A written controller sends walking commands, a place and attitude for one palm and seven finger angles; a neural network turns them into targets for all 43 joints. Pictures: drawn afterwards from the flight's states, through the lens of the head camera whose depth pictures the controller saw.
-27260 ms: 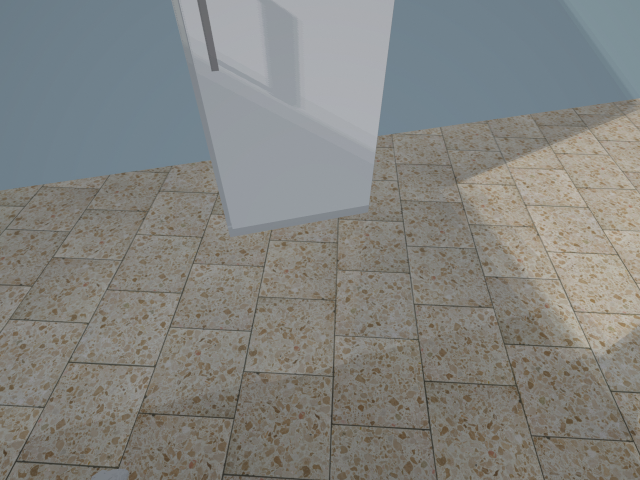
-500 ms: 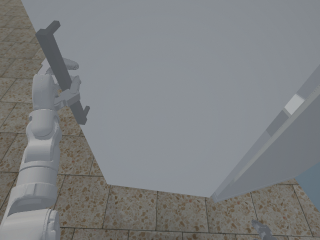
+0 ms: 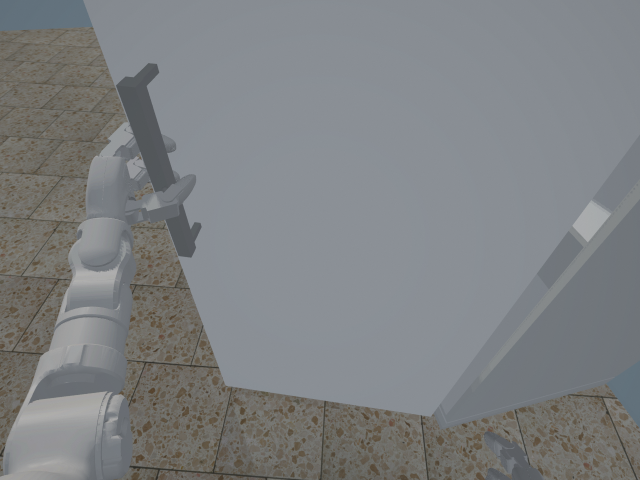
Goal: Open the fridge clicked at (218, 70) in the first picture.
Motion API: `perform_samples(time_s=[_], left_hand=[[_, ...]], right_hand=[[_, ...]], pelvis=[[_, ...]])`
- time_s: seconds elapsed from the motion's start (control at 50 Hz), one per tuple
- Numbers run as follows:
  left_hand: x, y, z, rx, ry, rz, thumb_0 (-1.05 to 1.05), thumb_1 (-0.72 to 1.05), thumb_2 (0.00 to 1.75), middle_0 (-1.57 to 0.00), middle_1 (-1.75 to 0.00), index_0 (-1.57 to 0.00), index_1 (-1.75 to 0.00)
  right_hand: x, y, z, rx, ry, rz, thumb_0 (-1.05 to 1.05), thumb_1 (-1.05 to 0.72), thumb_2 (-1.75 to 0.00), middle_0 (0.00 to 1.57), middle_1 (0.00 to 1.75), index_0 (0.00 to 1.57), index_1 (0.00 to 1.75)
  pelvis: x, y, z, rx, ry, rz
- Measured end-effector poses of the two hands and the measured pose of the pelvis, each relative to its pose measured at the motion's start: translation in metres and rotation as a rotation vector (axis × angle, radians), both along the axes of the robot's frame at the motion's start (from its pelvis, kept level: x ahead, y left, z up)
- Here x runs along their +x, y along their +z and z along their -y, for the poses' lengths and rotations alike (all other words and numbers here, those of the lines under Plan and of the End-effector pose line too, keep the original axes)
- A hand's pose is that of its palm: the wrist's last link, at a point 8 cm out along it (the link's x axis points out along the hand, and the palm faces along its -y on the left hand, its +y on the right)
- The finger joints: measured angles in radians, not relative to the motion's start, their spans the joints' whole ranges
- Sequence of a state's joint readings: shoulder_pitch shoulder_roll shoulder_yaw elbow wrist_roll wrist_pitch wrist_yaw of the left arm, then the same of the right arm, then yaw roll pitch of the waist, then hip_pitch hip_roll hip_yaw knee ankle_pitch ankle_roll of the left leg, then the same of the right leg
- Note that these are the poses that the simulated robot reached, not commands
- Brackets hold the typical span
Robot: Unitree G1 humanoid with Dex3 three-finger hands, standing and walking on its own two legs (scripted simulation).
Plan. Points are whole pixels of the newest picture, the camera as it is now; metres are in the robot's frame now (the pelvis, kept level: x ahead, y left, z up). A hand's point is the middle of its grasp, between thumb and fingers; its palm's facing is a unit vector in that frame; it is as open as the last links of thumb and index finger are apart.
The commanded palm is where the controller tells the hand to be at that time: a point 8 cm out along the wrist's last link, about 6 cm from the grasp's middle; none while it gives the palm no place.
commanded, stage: loosen the grip on the handle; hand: left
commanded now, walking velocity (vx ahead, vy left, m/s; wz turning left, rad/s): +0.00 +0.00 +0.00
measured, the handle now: (170, 174) +0.46 +0.22 +0.15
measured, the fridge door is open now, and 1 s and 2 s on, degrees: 68 68 68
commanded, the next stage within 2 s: slip the hand off the handle in 0.38 s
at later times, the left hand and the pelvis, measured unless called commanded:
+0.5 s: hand (172, 199) +0.42 +0.21 +0.14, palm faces +0.18 -0.97 -0.19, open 14.5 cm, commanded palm +0.39 +0.26 +0.14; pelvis +0.01 -0.01 -0.01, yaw +0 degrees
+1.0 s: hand (131, 196) +0.42 +0.26 +0.14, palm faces +0.21 -0.96 -0.20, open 14.7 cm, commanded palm +0.39 +0.31 +0.14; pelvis +0.03 +0.00 -0.01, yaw +1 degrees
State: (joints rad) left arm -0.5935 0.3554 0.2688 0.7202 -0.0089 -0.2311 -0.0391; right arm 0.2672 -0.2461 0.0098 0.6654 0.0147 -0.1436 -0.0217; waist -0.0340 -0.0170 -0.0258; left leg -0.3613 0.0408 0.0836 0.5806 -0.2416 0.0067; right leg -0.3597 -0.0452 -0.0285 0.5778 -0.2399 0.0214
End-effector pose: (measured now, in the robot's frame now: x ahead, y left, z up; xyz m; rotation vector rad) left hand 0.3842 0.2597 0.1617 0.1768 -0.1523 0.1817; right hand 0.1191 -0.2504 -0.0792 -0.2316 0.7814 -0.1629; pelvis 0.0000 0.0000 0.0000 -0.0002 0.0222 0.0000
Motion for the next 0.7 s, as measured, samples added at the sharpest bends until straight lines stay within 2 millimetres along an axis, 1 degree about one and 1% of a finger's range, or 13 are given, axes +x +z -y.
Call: perform_samples(time_s=[0.08, 0.16, 0.24, 0.3, 0.4, 0.54, 0.62, 0.7], left_hand=[[-0.002, -0.003, 0.001, 0.032, 0.007, 0.028, -0.01, 0.07, 0.51, -0.45, -1.40, -0.41, -1.37], [-0.001, -0.008, 0.006, 0.054, -0.017, 0.024, 0.00, -0.21, 0.37, -0.43, -1.37, -0.39, -1.35], [0.002, -0.012, 0.010, 0.040, -0.023, 0.030, 0.00, -0.39, 0.28, -0.39, -1.32, -0.37, -1.31], [0.003, -0.014, 0.009, 0.042, -0.021, 0.037, -0.01, -0.46, 0.24, -0.38, -1.30, -0.35, -1.27], [0.002, -0.015, 0.005, 0.038, -0.013, 0.043, -0.01, -0.52, 0.21, -0.36, -1.25, -0.30, -1.21], [0.003, -0.016, 0.002, 0.031, -0.018, 0.042, -0.01, -0.54, 0.20, -0.37, -1.22, -0.27, -1.16], [0.005, -0.018, -0.008, 0.034, 0.001, 0.030, -0.01, -0.55, 0.20, -0.37, -1.22, -0.26, -1.15], [0.005, -0.018, -0.023, 0.037, 0.021, 0.025, -0.01, -0.55, 0.20, -0.35, -1.20, -0.26, -1.15]], right_hand=[[-0.025, -0.008, 0.018, -0.030, -0.025, -0.061, 0.01, -0.90, -0.90, 0.20, 0.30, 0.20, 0.30], [-0.048, -0.015, 0.030, -0.047, -0.060, -0.124, 0.01, -0.90, -0.90, 0.20, 0.30, 0.20, 0.30], [-0.060, -0.020, 0.034, -0.048, -0.088, -0.167, 0.01, -0.90, -0.90, 0.20, 0.30, 0.20, 0.30], [-0.062, -0.022, 0.032, -0.041, -0.098, -0.181, 0.01, -0.90, -0.90, 0.20, 0.30, 0.20, 0.30], [-0.050, -0.025, 0.023, -0.019, -0.090, -0.177, 0.01, -0.90, -0.90, 0.20, 0.30, 0.20, 0.30], [-0.015, -0.024, 0.008, -0.002, -0.040, -0.134, 0.01, -0.90, -0.90, 0.20, 0.30, 0.20, 0.30], [0.004, -0.021, 0.003, -0.001, -0.020, -0.102, 0.01, -0.90, -0.90, 0.20, 0.30, 0.20, 0.30], [0.016, -0.019, -0.001, -0.006, -0.008, -0.084, 0.01, -0.90, -0.90, 0.20, 0.30, 0.20, 0.30]], pelvis=[[-0.007, -0.005, 0.005, 0.001, 0.005, -0.012], [-0.010, -0.007, 0.008, 0.000, 0.003, -0.025], [-0.008, -0.007, 0.010, 0.000, -0.004, -0.034], [-0.004, -0.007, 0.010, -0.001, -0.009, -0.039], [0.003, -0.005, 0.009, -0.003, -0.012, -0.046], [0.011, -0.005, 0.005, -0.006, -0.001, -0.060], [0.015, -0.006, 0.004, -0.008, 0.002, -0.067], [0.018, -0.007, 0.002, -0.010, 0.005, -0.073]])
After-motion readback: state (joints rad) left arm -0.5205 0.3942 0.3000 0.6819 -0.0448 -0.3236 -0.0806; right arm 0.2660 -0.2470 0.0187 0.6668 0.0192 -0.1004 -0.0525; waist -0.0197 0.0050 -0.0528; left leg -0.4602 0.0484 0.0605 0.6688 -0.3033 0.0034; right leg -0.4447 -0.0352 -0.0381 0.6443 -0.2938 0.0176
